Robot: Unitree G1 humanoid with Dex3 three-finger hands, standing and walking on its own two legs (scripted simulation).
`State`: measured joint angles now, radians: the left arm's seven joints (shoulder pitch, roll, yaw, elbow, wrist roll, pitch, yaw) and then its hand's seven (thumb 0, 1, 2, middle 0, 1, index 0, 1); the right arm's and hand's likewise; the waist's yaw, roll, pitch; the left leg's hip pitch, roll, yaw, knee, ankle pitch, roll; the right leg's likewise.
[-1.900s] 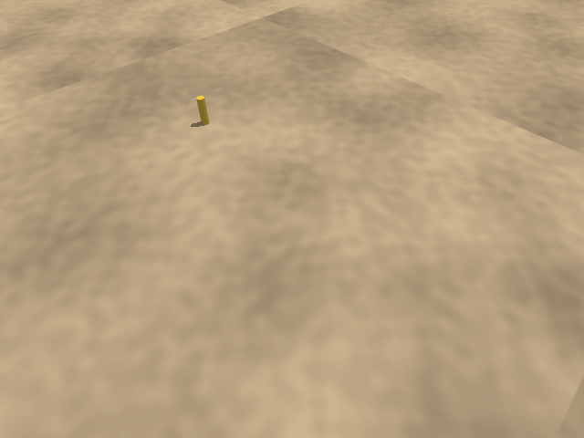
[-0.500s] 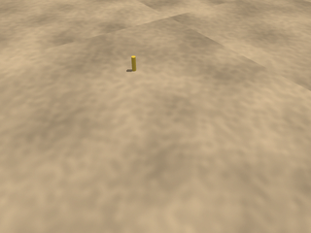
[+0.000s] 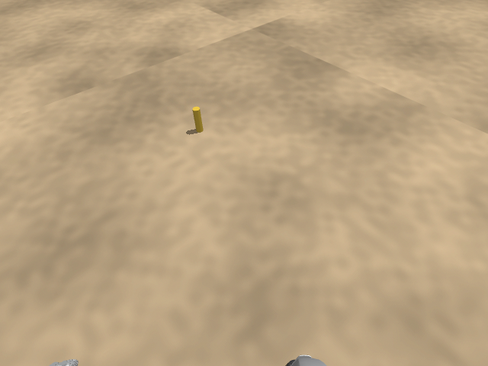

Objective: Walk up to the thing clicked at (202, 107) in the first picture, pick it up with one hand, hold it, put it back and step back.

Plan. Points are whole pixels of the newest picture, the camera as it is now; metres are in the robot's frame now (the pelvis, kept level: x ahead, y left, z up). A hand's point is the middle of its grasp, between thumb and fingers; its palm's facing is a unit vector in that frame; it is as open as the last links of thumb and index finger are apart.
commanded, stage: walk up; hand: left
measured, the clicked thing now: (198, 119) +1.65 +0.22 -0.68
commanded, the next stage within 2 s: none
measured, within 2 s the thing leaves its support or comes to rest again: neither
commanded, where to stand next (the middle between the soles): +1.32 -0.01 m, yaw +1 degrees
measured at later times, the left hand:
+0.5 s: hand (104, 307) +0.30 +0.29 -0.16, palm faces +0.01 -0.94 -0.34, open 7.4 cm
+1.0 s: hand (156, 160) +0.68 +0.22 -0.11, palm faces -0.04 -0.92 -0.39, open 7.4 cm
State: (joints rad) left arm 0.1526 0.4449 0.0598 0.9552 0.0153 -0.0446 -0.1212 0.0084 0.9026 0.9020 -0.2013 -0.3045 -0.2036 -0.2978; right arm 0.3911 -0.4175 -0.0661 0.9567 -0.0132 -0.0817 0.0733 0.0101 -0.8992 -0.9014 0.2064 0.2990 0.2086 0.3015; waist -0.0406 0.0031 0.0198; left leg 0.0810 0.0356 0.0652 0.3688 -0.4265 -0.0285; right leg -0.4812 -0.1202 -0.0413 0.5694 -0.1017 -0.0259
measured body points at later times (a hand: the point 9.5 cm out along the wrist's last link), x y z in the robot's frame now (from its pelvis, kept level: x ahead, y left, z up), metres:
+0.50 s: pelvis +0.29 +0.01 -0.01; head +0.31 +0.04 +0.44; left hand +0.30 +0.34 -0.14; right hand +0.44 -0.31 -0.08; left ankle +0.38 +0.12 -0.73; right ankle +0.17 -0.14 -0.67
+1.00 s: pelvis +0.55 -0.04 +0.00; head +0.57 -0.08 +0.45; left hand +0.68 +0.27 -0.08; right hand +0.58 -0.37 -0.14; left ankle +0.44 +0.10 -0.64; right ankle +0.62 -0.15 -0.73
